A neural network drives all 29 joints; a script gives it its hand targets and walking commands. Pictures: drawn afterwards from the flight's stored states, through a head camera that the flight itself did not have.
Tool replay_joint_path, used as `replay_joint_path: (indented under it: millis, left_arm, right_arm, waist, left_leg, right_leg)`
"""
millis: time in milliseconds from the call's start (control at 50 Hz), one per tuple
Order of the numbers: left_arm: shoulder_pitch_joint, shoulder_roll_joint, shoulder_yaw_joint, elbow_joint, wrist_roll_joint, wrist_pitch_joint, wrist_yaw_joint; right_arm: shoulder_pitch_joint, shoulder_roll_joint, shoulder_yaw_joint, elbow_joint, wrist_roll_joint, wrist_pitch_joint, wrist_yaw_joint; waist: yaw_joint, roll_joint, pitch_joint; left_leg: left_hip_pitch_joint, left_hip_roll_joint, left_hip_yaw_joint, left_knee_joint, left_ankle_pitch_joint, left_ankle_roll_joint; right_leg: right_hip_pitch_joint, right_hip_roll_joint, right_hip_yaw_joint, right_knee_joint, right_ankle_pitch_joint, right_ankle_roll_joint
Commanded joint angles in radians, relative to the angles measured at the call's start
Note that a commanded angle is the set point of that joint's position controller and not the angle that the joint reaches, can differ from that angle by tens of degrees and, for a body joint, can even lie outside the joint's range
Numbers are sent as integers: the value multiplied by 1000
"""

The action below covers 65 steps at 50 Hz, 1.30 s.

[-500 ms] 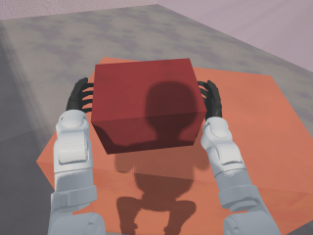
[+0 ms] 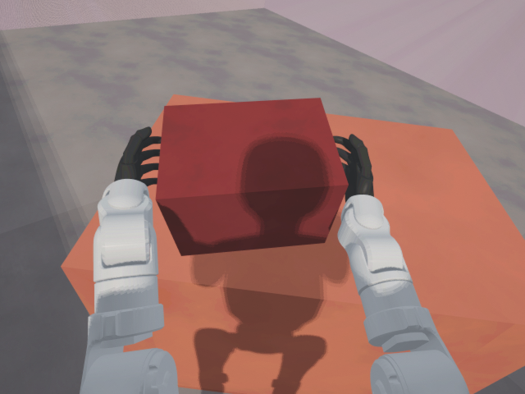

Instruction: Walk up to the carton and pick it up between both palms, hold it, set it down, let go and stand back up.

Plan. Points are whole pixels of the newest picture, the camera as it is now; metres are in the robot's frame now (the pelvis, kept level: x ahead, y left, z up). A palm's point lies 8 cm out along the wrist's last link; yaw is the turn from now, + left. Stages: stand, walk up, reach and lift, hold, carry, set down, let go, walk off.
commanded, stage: hold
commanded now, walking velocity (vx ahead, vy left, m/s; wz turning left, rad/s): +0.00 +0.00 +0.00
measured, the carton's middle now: (249, 178) +0.40 +0.00 +0.14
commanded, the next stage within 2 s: none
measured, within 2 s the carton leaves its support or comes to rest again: neither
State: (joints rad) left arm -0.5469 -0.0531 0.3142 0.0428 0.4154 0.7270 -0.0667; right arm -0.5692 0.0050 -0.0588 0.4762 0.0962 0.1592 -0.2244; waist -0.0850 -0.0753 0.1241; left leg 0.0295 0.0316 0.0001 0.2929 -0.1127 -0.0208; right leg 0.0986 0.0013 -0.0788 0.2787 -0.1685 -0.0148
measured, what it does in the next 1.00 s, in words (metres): stands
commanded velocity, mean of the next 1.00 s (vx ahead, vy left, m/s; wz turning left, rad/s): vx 0.00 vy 0.00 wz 0.00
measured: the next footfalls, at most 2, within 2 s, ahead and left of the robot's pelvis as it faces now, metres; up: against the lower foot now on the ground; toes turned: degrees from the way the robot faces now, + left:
none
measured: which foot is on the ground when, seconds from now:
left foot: down 0.00-1.00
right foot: down 0.00-1.00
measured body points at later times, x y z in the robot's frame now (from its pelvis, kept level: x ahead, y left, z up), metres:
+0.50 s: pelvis +0.00 +0.01 +0.00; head -0.04 +0.05 +0.45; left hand +0.37 +0.18 +0.17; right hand +0.36 -0.14 +0.17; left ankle +0.05 +0.13 -0.75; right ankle +0.01 -0.10 -0.75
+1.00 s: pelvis +0.00 +0.00 +0.00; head -0.04 +0.02 +0.45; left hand +0.37 +0.17 +0.17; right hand +0.36 -0.16 +0.17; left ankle +0.05 +0.13 -0.75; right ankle +0.01 -0.10 -0.75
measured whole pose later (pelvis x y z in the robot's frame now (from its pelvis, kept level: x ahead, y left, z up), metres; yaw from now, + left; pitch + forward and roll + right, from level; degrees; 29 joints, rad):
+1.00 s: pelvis +0.00 +0.00 +0.00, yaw +0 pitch -12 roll +0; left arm -0.56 -0.07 0.34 0.07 0.44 0.73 -0.07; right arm -0.59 0.01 -0.08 0.53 0.07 0.15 -0.20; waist -0.08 -0.07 0.12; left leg 0.05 0.03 0.01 0.27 -0.10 -0.02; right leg 0.10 0.00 -0.07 0.28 -0.17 -0.02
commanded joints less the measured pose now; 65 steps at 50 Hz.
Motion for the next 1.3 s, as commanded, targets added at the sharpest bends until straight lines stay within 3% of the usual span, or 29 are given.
replay_joint_path:
  millis: [0, 80, 100, 120, 180, 240, 360, 440, 680, 700, 720, 760, 780, 860, 900, 960, 1040, 1080, 1120, 1180, 1200, 1240, 1280]
  left_arm:
    - [-622, -362, -418, -137, -152, -84, -165]
    - [-610, -377, -424, -117, -147, -80, -157]
    - [-614, -395, -447, -171, -167, -84, -152]
    - [-648, -334, -349, -91, -137, -79, -173]
    - [-637, -347, -366, -110, -148, -81, -188]
    - [-640, -365, -399, -127, -155, -86, -183]
    - [-617, -369, -403, -105, -141, -78, -177]
    - [-621, -374, -422, -121, -147, -80, -173]
    - [-628, -372, -421, -131, -156, -86, -155]
    - [-599, -411, -476, -223, -175, -93, -143]
    - [-588, -408, -485, -191, -175, -93, -137]
    - [-588, -396, -472, -174, -167, -91, -129]
    - [-595, -398, -469, -170, -164, -86, -129]
    - [-569, -372, -385, -74, -123, -61, -157]
    - [-590, -360, -375, -78, -119, -66, -172]
    - [-640, -375, -389, -88, -148, -84, -170]
    - [-640, -385, -438, -141, -168, -106, -168]
    - [-622, -385, -431, -118, -173, -110, -166]
    - [-609, -366, -409, -95, -154, -105, -164]
    - [-610, -352, -391, -75, -129, -95, -171]
    - [-614, -358, -394, -103, -142, -98, -174]
    - [-641, -369, -415, -150, -170, -113, -167]
    - [-615, -370, -432, -175, -169, -112, -161]
  right_arm:
    - [-751, 391, 360, -290, 48, -66, 167]
    - [-755, 369, 340, -285, 38, -79, 172]
    - [-756, 387, 348, -313, 53, -83, 172]
    - [-767, 405, 357, -270, 31, -68, 161]
    - [-745, 408, 357, -265, 42, -65, 152]
    - [-750, 392, 352, -287, 50, -78, 154]
    - [-705, 356, 304, -248, 32, -77, 167]
    - [-713, 348, 291, -257, 29, -86, 177]
    - [-756, 361, 329, -264, 42, -92, 182]
    - [-753, 382, 373, -342, 80, -108, 186]
    - [-745, 357, 371, -333, 83, -104, 182]
    - [-738, 345, 354, -310, 66, -94, 184]
    - [-731, 335, 332, -282, 46, -86, 188]
    - [-699, 353, 286, -201, 2, -68, 193]
    - [-718, 375, 288, -219, 9, -71, 189]
    - [-766, 395, 319, -244, 19, -82, 183]
    - [-778, 406, 363, -314, 40, -96, 161]
    - [-792, 404, 382, -349, 49, -99, 156]
    - [-772, 397, 369, -310, 44, -89, 154]
    - [-711, 383, 331, -219, 21, -74, 161]
    - [-725, 391, 345, -248, 27, -79, 163]
    - [-742, 407, 372, -298, 44, -89, 161]
    - [-712, 411, 402, -318, 64, -84, 153]
  waist:
    - [3, 74, -422]
    - [0, 101, -407]
    - [3, 93, -445]
    - [16, 24, -410]
    - [11, 55, -408]
    - [-3, 89, -436]
    - [-26, 107, -357]
    - [-32, 119, -372]
    - [3, 100, -424]
    - [1, 144, -512]
    - [-2, 151, -485]
    - [-2, 130, -439]
    - [-6, 134, -423]
    - [6, 66, -273]
    - [14, 61, -313]
    - [1, 42, -362]
    - [-14, 69, -468]
    - [0, 56, -481]
    - [9, 57, -429]
    - [0, 66, -342]
    - [0, 48, -391]
    - [7, 49, -451]
    - [-6, 71, -492]
  left_leg:
    - [142, -58, 89, -14, 156, 36]
    - [186, -51, 84, -1, 187, 21]
    - [204, -45, 78, 6, 216, 14]
    - [166, -67, 95, 5, 185, 57]
    - [137, -61, 92, -10, 152, 42]
    - [188, -56, 86, 17, 227, 23]
    - [177, -41, 87, -12, 176, 10]
    - [187, -37, 85, -11, 188, 1]
    - [194, -42, 83, 7, 217, 16]
    - [235, -28, 65, 28, 305, -7]
    - [243, -32, 66, 47, 349, -16]
    - [260, -26, 59, 36, 313, -22]
    - [248, -24, 60, 15, 236, -19]
    - [122, -40, 99, -60, 46, 31]
    - [98, -47, 100, -65, 41, 44]
    - [123, -57, 99, -31, 103, 42]
    - [173, -61, 87, 11, 227, 26]
    - [175, -64, 81, 20, 227, 28]
    - [147, -64, 85, 0, 175, 36]
    - [129, -57, 93, -36, 115, 43]
    - [133, -60, 95, -34, 114, 44]
    - [145, -63, 85, -10, 179, 43]
    - [199, -67, 73, 23, 289, 28]
  right_leg:
    - [-8, 14, -39, -49, 149, 53]
    - [-48, 23, -52, -60, 115, 35]
    - [-46, 31, -51, -49, 140, 35]
    - [16, 10, -36, -74, 177, 49]
    - [37, 11, -40, -52, 208, 52]
    - [16, 23, -50, -51, 201, 40]
    - [-36, 30, -68, -65, 82, 28]
    - [-38, 33, -73, -59, 76, 24]
    - [-28, 33, -60, -53, 115, 24]
    - [-11, 44, -61, -32, 183, 18]
    - [-25, 44, -66, -41, 183, 18]
    - [-70, 50, -74, -55, 124, 14]
    - [-87, 47, -69, -62, 66, 12]
    - [-55, 21, -57, -79, -9, 30]
    - [-41, 15, -54, -71, 15, 40]
    - [-15, 10, -40, -61, 97, 49]
    - [23, 21, -41, -40, 222, 50]
    - [29, 20, -46, -37, 217, 53]
    - [23, 14, -41, -50, 178, 51]
    - [-38, 9, -47, -72, 99, 46]
    - [-12, 8, -42, -66, 110, 53]
    - [13, 11, -36, -44, 195, 61]
    - [34, 15, -37, -35, 304, 62]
